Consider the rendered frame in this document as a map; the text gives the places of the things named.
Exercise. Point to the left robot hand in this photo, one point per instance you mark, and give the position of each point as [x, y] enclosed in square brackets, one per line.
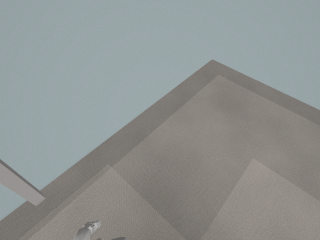
[88, 228]

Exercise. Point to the panel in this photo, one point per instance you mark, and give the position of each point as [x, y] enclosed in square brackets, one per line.
[15, 182]

